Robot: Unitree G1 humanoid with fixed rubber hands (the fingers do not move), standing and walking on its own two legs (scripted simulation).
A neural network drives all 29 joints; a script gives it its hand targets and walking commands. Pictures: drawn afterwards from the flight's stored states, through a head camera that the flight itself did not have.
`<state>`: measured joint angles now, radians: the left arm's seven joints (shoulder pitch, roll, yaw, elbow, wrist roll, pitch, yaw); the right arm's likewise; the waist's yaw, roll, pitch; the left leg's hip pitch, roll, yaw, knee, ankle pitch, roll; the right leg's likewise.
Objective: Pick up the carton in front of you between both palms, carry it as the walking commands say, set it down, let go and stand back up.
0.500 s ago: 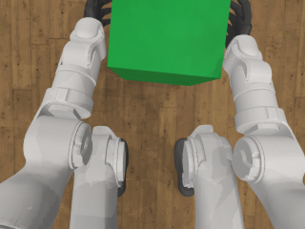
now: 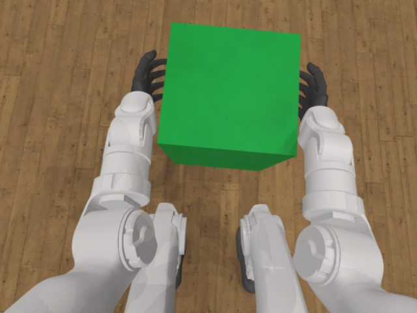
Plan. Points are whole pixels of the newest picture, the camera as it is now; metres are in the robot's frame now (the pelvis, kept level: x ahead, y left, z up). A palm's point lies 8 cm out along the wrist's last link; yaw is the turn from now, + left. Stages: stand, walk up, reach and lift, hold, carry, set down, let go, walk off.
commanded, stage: reach and lift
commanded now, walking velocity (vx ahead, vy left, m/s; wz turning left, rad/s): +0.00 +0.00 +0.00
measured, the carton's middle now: (224, 112) +0.50 -0.01 -0.12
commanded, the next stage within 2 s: none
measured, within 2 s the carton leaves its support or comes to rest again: neither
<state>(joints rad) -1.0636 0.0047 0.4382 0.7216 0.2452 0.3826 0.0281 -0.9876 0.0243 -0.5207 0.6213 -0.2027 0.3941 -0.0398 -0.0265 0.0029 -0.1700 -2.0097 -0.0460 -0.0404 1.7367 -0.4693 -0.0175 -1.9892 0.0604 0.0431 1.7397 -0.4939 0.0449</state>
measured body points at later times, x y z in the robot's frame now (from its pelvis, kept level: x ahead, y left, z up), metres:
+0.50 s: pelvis +0.05 +0.00 +0.14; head +0.19 +0.01 +0.56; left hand +0.46 +0.14 +0.10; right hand +0.45 -0.16 +0.10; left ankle +0.11 +0.12 -0.46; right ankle +0.11 -0.13 -0.46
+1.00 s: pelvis +0.09 +0.00 +0.26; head +0.11 +0.00 +0.71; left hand +0.41 +0.15 +0.25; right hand +0.41 -0.15 +0.25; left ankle +0.11 +0.12 -0.46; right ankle +0.11 -0.13 -0.46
